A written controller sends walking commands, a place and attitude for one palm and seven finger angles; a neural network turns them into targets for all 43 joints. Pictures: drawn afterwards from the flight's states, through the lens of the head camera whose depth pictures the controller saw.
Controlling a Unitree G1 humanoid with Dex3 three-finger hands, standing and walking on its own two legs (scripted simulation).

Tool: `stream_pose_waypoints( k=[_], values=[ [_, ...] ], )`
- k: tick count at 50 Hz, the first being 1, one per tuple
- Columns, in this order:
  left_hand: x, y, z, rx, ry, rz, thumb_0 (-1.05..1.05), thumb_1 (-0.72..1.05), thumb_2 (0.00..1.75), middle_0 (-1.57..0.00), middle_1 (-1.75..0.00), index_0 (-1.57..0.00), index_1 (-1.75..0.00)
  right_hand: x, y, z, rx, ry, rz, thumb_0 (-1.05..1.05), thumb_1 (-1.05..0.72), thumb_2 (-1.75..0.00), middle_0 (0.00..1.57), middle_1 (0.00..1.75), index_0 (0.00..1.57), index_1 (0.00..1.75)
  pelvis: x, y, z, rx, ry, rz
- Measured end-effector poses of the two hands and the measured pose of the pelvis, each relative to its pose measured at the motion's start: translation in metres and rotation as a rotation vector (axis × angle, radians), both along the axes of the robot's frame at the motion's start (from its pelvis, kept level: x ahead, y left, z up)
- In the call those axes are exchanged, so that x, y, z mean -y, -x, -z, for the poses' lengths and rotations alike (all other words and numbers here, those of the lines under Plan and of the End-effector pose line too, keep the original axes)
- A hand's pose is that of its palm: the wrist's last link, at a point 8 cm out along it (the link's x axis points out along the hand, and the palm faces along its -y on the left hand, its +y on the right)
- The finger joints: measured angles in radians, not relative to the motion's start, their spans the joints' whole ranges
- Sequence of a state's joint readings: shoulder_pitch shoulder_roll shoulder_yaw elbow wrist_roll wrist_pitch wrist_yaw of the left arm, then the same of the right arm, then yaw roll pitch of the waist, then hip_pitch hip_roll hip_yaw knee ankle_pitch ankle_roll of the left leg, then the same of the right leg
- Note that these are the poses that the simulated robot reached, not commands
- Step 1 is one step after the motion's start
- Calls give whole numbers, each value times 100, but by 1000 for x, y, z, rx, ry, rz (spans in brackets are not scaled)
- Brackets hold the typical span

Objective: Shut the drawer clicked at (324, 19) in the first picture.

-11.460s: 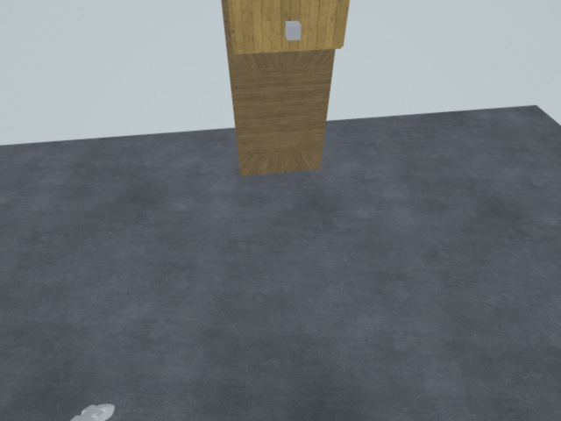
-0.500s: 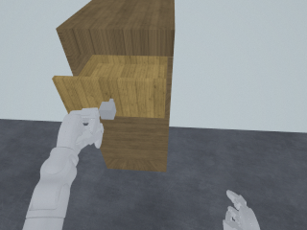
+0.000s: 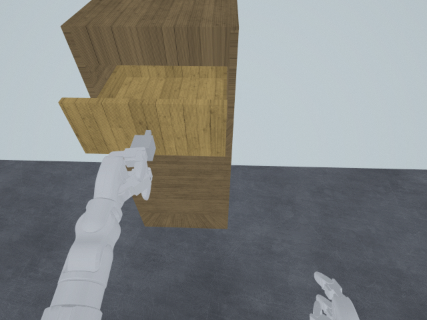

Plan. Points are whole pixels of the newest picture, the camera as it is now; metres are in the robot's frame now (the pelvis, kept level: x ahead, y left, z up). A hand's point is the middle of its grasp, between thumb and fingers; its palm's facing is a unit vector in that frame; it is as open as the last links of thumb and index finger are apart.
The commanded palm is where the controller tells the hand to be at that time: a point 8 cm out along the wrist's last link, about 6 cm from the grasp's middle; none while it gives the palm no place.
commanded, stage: bring the fist close to the handle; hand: left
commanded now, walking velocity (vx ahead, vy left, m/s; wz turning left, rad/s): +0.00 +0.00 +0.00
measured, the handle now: (145, 142) +0.49 +0.20 +0.05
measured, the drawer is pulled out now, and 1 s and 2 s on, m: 0.17 0.17 0.10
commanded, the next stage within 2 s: push the drawer shut in 0.98 s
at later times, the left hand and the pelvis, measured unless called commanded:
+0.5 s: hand (163, 174) +0.39 +0.14 +0.06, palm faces -0.01 -1.00 -0.03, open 3.3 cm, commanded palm +0.36 +0.20 +0.06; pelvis +0.00 +0.00 -0.02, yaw +0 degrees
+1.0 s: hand (163, 175) +0.39 +0.14 +0.05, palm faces +0.00 -1.00 -0.03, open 3.3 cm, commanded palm +0.36 +0.20 +0.05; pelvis +0.00 +0.00 -0.03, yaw -1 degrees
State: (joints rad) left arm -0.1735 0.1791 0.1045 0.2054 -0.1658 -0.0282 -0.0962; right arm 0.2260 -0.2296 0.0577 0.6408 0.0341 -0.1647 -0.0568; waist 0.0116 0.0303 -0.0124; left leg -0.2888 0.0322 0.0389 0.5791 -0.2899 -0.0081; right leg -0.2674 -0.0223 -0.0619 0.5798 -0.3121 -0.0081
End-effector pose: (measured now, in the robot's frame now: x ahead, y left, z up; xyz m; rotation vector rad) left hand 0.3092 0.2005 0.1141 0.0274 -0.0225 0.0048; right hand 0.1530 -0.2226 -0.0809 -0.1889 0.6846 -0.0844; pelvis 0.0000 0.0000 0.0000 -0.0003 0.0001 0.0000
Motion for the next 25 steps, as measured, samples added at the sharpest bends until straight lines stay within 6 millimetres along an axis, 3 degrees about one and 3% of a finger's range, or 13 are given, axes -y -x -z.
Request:
stream_pose_waypoints(
  k=[9, 25],
  values=[
    [2, -12, 21, -19, -3, -3, 1, 90, 90, -140, -160, -140, -160, 7, 18, 13, -78, 10, 28, 1, -90, -90, 20, 30, 20, 30, -1, 0, 4, -33, 0, 3],
    [8, -58, 54, -33, -4, 11, 1, 90, 90, -139, -160, -140, -160, 25, 54, 38, -227, 30, 86, 1, -90, -90, 20, 30, 20, 30, 2, 2, 17, -127, 0, 7]
  ],
)
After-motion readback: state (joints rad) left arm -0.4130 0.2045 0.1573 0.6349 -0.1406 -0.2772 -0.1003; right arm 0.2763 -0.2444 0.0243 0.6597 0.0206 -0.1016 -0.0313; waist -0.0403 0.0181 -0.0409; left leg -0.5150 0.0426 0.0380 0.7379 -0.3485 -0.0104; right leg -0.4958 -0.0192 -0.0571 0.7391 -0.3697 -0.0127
